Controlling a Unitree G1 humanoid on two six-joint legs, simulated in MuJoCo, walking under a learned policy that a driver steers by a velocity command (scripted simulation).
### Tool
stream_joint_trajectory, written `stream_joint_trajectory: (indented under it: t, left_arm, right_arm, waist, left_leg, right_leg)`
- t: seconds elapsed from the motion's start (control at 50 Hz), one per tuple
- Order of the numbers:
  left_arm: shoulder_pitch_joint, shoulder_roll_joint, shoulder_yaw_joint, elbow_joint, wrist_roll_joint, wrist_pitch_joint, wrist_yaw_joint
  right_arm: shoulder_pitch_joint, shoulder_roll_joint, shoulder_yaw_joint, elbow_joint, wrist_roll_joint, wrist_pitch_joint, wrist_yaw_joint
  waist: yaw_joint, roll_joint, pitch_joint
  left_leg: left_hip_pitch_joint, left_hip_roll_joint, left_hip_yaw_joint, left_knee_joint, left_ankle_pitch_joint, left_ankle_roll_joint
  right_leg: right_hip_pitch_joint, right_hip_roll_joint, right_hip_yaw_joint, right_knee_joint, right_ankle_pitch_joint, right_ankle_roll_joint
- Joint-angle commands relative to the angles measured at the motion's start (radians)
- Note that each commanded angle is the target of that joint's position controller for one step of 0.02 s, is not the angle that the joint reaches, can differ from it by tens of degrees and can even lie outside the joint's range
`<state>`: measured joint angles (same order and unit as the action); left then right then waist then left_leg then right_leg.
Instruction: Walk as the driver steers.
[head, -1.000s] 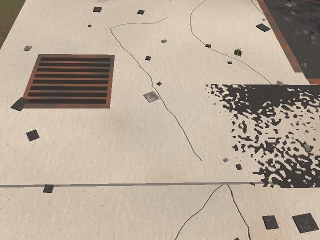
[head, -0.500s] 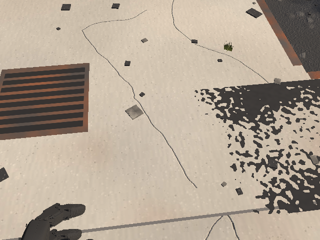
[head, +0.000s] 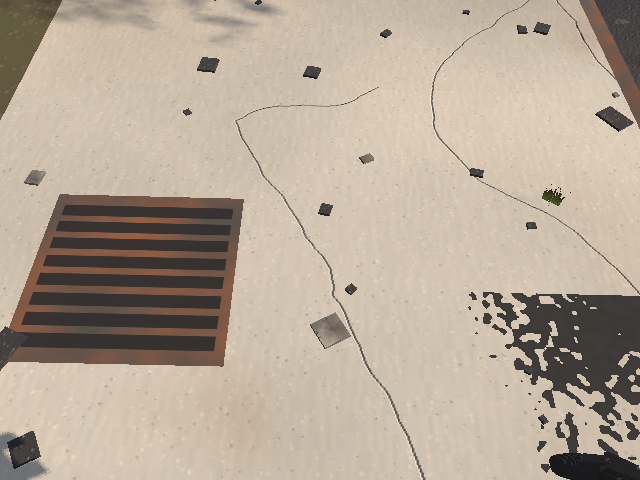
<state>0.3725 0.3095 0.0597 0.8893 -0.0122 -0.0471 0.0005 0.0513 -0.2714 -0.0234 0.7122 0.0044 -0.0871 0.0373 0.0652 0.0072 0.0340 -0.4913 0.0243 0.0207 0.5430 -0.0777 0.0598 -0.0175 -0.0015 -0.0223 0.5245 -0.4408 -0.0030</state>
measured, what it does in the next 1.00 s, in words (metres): walks ahead: right foot, then left foot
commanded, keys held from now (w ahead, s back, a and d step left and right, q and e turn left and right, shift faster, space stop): w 0.34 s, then no key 0.66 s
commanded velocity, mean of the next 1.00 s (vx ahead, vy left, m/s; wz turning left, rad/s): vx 0.28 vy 0.00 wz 0.00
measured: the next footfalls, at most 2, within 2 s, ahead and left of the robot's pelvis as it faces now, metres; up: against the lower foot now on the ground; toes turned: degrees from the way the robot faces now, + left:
right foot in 0.48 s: +0.45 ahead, -0.12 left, +0.00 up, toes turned -1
left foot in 0.82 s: +0.42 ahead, +0.13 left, +0.00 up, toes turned +0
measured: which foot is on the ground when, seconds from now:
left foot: down 0.00-0.50, up 0.52-0.80, down 0.82-1.00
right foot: down 0.00-0.00, up 0.02-0.46, down 0.48-1.00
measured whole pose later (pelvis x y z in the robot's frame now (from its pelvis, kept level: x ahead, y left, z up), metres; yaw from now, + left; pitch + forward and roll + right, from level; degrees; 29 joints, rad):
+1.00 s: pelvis +0.38 -0.01 +0.02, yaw +0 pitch -1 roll -1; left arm 0.13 0.23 0.02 0.97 0.01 -0.01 0.01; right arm 0.22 -0.24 -0.03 0.93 -0.01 -0.01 -0.03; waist 0.00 -0.01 0.02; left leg -0.23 0.04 -0.01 0.51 -0.26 -0.03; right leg -0.25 0.01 -0.04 0.46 -0.19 -0.02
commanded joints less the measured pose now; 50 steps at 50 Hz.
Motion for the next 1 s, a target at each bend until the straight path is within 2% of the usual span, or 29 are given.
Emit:
stream_joint_trajectory:
  t: [0.02, 0.04, 0.06, 0.08, 0.12, 0.18, 0.22, 0.28, 0.36, 0.4, 0.44, 0.48, 0.5, 0.52, 0.54, 0.56, 0.58, 0.6, 0.62, 0.68, 0.74, 0.78, 0.8, 0.82, 0.84, 0.86, 0.9, 0.96, 1.0]
  left_arm:
    - [0.074, 0.045, -0.013, -0.075, 0.002, -0.045, -0.006]
    - [-0.011, 0.131, 0.011, -0.096, -0.028, -0.057, -0.013]
    - [-0.08, 0.128, 0.009, -0.114, -0.031, -0.062, -0.012]
    - [-0.117, 0.117, 0.01, -0.12, -0.015, -0.06, -0.008]
    - [-0.085, 0.089, 0.011, -0.105, -0.002, -0.04, -0.005]
    - [-0.098, 0.054, 0.005, -0.108, 0.007, -0.018, 0.002]
    - [-0.169, 0.048, 0.002, -0.131, 0.012, -0.018, 0.003]
    - [-0.266, 0.025, -0.007, -0.154, 0.009, -0.03, -0.008]
    - [-0.39, 0.017, -0.014, -0.191, 0.003, -0.043, -0.027]
    - [-0.411, 0.022, -0.012, -0.204, 0.009, -0.052, -0.04]
    - [-0.365, 0.05, -0.002, -0.192, 0.016, -0.058, -0.048]
    - [-0.184, 0.104, 0.023, -0.129, 0.029, -0.063, -0.041]
    - [-0.078, 0.166, 0.036, -0.107, 0.044, -0.063, -0.03]
    - [-0.048, 0.205, 0.037, -0.097, 0.052, -0.047, -0.021]
    - [-0.011, 0.129, 0.022, -0.091, 0.025, -0.033, -0.025]
    - [-0.079, 0.112, 0.016, -0.1, 0.011, -0.027, -0.026]
    - [-0.17, 0.082, 0.006, -0.109, 0.012, -0.024, -0.023]
    - [-0.236, 0.047, -0.008, -0.113, 0.018, -0.023, -0.021]
    - [-0.276, 0.036, -0.011, -0.109, 0.027, -0.023, -0.02]
    - [-0.336, 0.05, -0.005, -0.087, 0.047, -0.019, -0.02]
    - [-0.33, 0.071, -0.001, -0.058, 0.034, -0.009, -0.01]
    - [-0.346, 0.063, -0.008, -0.046, 0.024, 0.004, -0.006]
    - [-0.336, 0.042, -0.016, -0.034, 0.023, 0.008, -0.006]
    - [-0.309, 0.021, -0.025, -0.016, 0.026, 0.011, -0.006]
    - [-0.274, 0.024, -0.023, -0.007, 0.031, 0.015, -0.004]
    - [-0.262, 0.029, -0.02, -0.003, 0.029, 0.023, 0.002]
    - [-0.263, 0.035, -0.019, 0.012, 0.028, 0.03, 0.014]
    - [-0.24, 0.03, -0.019, 0.045, 0.028, 0.032, 0.019]
    - [-0.25, 0.03, -0.018, 0.059, 0.023, 0.03, 0.017]
  right_arm:
    - [0.414, -0.246, -0.083, 0.04, 0.0, 0.006, -0.01]
    - [0.342, -0.194, -0.064, 0.031, 0.003, 0.005, -0.01]
    - [0.272, -0.17, -0.057, 0.017, 0.001, 0.005, -0.012]
    - [0.217, -0.143, -0.049, 0.013, -0.005, 0.004, -0.009]
    - [0.171, -0.115, -0.041, 0.01, -0.017, -0.006, -0.006]
    - [0.188, -0.138, -0.049, 0.034, -0.007, -0.022, -0.009]
    - [0.217, -0.151, -0.053, 0.054, -0.006, -0.019, -0.019]
    - [0.249, -0.162, -0.055, 0.076, 0.0, -0.01, -0.03]
    - [0.321, -0.176, -0.058, 0.121, 0.007, 0.006, -0.037]
    - [0.335, -0.174, -0.058, 0.14, 0.005, 0.022, -0.044]
    - [0.319, -0.182, -0.062, 0.146, 0.005, 0.034, -0.05]
    - [0.277, -0.18, -0.059, 0.137, 0.007, 0.042, -0.055]
    - [0.299, -0.142, -0.043, 0.118, -0.012, 0.038, -0.057]
    - [0.468, -0.026, -0.006, 0.135, -0.029, 0.029, -0.044]
    - [0.497, -0.084, -0.017, 0.174, -0.002, 0.026, -0.039]
    - [0.392, -0.162, -0.039, 0.15, 0.025, 0.029, -0.04]
    - [0.311, -0.153, -0.04, 0.128, 0.027, 0.039, -0.05]
    - [0.277, -0.141, -0.042, 0.125, 0.011, 0.055, -0.06]
    - [0.281, -0.129, -0.044, 0.124, 0.001, 0.074, -0.068]
    - [0.323, -0.066, -0.029, 0.144, -0.006, 0.103, -0.083]
    - [0.296, -0.074, -0.03, 0.152, -0.01, 0.115, -0.082]
    - [0.277, -0.073, -0.033, 0.158, -0.02, 0.12, -0.076]
    - [0.256, -0.076, -0.034, 0.153, -0.03, 0.121, -0.076]
    - [0.232, -0.09, -0.034, 0.138, -0.037, 0.12, -0.078]
    - [0.199, -0.145, -0.043, 0.126, -0.032, 0.117, -0.084]
    - [0.181, -0.162, -0.052, 0.143, -0.022, 0.11, -0.082]
    - [0.156, -0.088, -0.034, 0.153, -0.028, 0.087, -0.075]
    - [0.161, -0.081, -0.031, 0.172, -0.017, 0.062, -0.07]
    - [0.175, -0.089, -0.032, 0.187, -0.012, 0.059, -0.07]
  waist:
    - [-0.177, 0.255, -0.425]
    - [-0.172, 0.17, -0.266]
    - [-0.149, 0.103, -0.167]
    - [-0.122, 0.057, -0.091]
    - [-0.07, 0.088, -0.063]
    - [-0.054, 0.069, -0.041]
    - [-0.07, 0.048, -0.017]
    - [-0.102, 0.051, 0.005]
    - [-0.145, 0.042, 0.045]
    - [-0.14, 0.051, 0.035]
    - [-0.104, 0.078, -0.011]
    - [-0.006, 0.065, -0.121]
    - [0.019, -0.018, -0.251]
    - [-0.048, -0.256, -0.396]
    - [-0.006, -0.206, -0.507]
    - [0.003, -0.139, -0.373]
    - [-0.024, -0.086, -0.259]
    - [-0.049, -0.058, -0.183]
    - [-0.083, -0.086, -0.153]
    - [-0.121, -0.138, -0.141]
    - [-0.11, -0.122, -0.171]
    - [-0.119, -0.106, -0.133]
    - [-0.117, -0.097, -0.1]
    - [-0.109, -0.074, -0.057]
    - [-0.068, -0.004, -0.009]
    - [-0.046, 0.092, 0.018]
    - [-0.046, 0.107, 0.015]
    - [-0.049, 0.077, -0.028]
    - [-0.059, 0.049, -0.052]
  left_leg:
    - [0.884, 0.365, -0.77, -0.229, -0.256, 0.271]
    - [0.772, 0.338, -0.639, -0.248, -0.32, 0.218]
    - [0.633, 0.299, -0.509, -0.263, -0.267, 0.187]
    - [0.504, 0.259, -0.415, -0.294, -0.173, 0.173]
    - [0.368, 0.208, -0.311, -0.352, -0.04, 0.161]
    - [0.326, 0.194, -0.217, -0.403, 0.091, 0.183]
    - [0.349, 0.188, -0.176, -0.42, 0.134, 0.18]
    - [0.359, 0.152, -0.103, -0.431, 0.125, 0.147]
    - [0.426, 0.172, -0.087, -0.407, 0.144, 0.138]
    - [0.488, 0.184, -0.078, -0.335, 0.293, 0.119]
    - [0.533, 0.194, -0.088, -0.25, 0.413, 0.089]
    - [0.519, 0.129, -0.058, -0.036, 0.56, 0.038]
    - [0.385, 0.069, -0.027, 0.174, 0.339, -0.008]
    - [0.034, -0.075, -0.016, 0.548, -0.428, -0.083]
    - [-0.024, -0.088, -0.157, 0.691, -0.645, -0.095]
    - [-0.075, -0.042, -0.161, 0.721, -0.603, -0.092]
    - [-0.094, 0.002, -0.123, 0.673, -0.536, -0.098]
    - [-0.063, 0.036, -0.114, 0.605, -0.48, -0.108]
    - [0.028, 0.064, -0.114, 0.526, -0.433, -0.114]
    - [0.214, 0.047, -0.065, 0.296, -0.382, -0.127]
    - [0.313, 0.041, -0.048, 0.138, -0.191, -0.111]
    - [0.388, 0.026, -0.027, 0.024, -0.087, -0.088]
    - [0.407, 0.03, -0.033, -0.021, -0.079, -0.074]
    - [0.402, 0.066, -0.074, -0.093, -0.067, -0.054]
    - [0.336, 0.104, -0.113, -0.135, -0.137, -0.029]
    - [0.2, 0.079, -0.105, -0.155, -0.318, -0.015]
    - [0.139, 0.066, -0.098, -0.195, -0.322, -0.046]
    - [0.211, 0.058, -0.086, -0.16, -0.127, -0.065]
    - [0.25, 0.052, -0.076, -0.136, -0.04, -0.06]
  right_leg:
    - [-0.645, 0.056, 0.123, 0.718, -0.139, -0.015]
    - [-0.739, -0.007, 0.142, 0.78, -0.094, -0.032]
    - [-0.738, -0.062, 0.109, 0.746, -0.002, -0.041]
    - [-0.711, -0.097, 0.091, 0.68, 0.07, -0.037]
    - [-0.598, -0.134, 0.096, 0.604, 0.16, -0.024]
    - [-0.607, -0.14, 0.083, 0.516, 0.239, 0.006]
    - [-0.655, -0.142, 0.081, 0.399, 0.337, 0.022]
    - [-0.627, -0.118, 0.056, 0.197, 0.498, 0.023]
    - [-0.603, -0.08, 0.034, 0.038, 0.559, 0.012]
    - [-0.581, -0.056, 0.031, -0.015, 0.537, -0.008]
    - [-0.503, -0.032, 0.034, -0.043, 0.498, -0.037]
    - [-0.251, 0.005, 0.0, -0.11, 0.592, -0.079]
    - [0.008, -0.125, 0.109, -0.039, 0.969, -0.127]
    - [0.383, -0.396, 0.422, 0.027, 1.263, -0.322]
    - [0.393, -0.42, 0.53, -0.018, 1.121, -0.37]
    - [0.258, -0.368, 0.428, -0.074, 0.982, -0.327]
    - [0.123, -0.316, 0.35, -0.115, 0.871, -0.282]
    - [-0.019, -0.29, 0.301, -0.157, 0.806, -0.264]
    - [-0.142, -0.263, 0.263, -0.197, 0.742, -0.246]
    - [-0.303, -0.208, 0.163, -0.248, 0.693, -0.236]
    - [-0.315, -0.206, 0.153, -0.268, 0.475, -0.221]
    - [-0.377, -0.173, 0.145, -0.281, 0.159, -0.176]
    - [-0.407, -0.149, 0.145, -0.286, 0.016, -0.137]
    - [-0.424, -0.121, 0.141, -0.278, -0.082, -0.09]
    - [-0.417, -0.07, 0.109, -0.248, -0.092, -0.049]
    - [-0.324, -0.027, 0.054, -0.214, -0.007, -0.025]
    - [-0.219, -0.027, 0.043, -0.151, 0.118, -0.025]
    - [-0.19, -0.029, 0.037, -0.123, 0.258, -0.037]
    - [-0.178, -0.033, 0.037, -0.114, 0.33, -0.037]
